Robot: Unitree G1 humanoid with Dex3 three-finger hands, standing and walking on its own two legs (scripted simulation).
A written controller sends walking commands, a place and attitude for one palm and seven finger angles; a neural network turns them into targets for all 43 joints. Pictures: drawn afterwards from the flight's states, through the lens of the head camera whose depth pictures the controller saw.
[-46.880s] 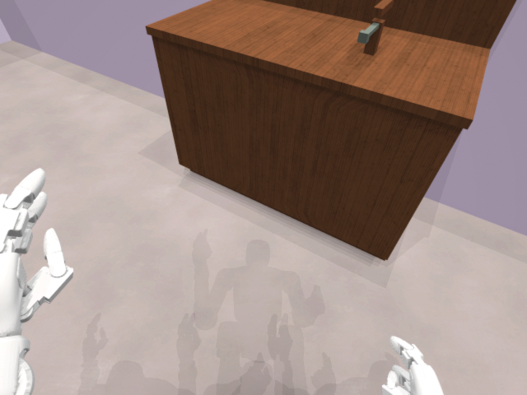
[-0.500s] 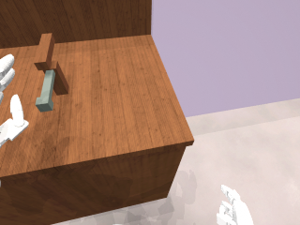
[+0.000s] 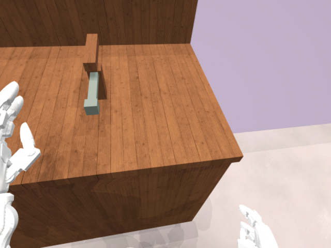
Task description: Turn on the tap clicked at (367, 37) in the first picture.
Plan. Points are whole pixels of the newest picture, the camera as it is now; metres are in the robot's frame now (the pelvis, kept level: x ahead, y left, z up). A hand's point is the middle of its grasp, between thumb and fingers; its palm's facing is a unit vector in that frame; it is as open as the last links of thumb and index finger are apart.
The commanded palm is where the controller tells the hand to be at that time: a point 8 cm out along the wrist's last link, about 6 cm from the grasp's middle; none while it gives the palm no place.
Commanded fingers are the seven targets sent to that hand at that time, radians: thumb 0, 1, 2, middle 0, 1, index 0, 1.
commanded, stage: come to a stop and stand still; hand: left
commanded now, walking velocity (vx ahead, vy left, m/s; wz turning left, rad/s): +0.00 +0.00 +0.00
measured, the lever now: (92, 106) +0.37 +0.23 +0.13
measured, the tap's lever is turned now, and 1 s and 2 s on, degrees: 0 0 0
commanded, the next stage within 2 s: look again from close up in 0.40 s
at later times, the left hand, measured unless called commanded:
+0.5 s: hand (34, 146) +0.23 +0.27 +0.17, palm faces +0.37 -0.86 -0.36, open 7.4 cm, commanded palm +0.17 +0.30 +0.18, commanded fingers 0.00 0.90 0.90 -0.20 -0.30 -0.20 -0.30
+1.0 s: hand (34, 143) +0.23 +0.26 +0.18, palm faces +0.40 -0.81 -0.44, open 7.4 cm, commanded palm +0.17 +0.28 +0.18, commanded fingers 0.00 0.90 0.90 -0.20 -0.30 -0.20 -0.30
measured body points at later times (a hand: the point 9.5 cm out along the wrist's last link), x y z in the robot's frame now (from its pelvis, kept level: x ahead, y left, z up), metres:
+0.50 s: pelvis +0.01 +0.02 +0.00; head +0.05 +0.04 +0.45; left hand +0.20 +0.31 +0.19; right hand +0.20 -0.20 -0.07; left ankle +0.05 +0.09 -0.73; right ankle +0.04 -0.12 -0.73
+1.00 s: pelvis +0.01 +0.00 +0.01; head +0.03 +0.02 +0.45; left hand +0.20 +0.30 +0.20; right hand +0.20 -0.22 -0.06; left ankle +0.05 +0.09 -0.73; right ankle +0.04 -0.12 -0.73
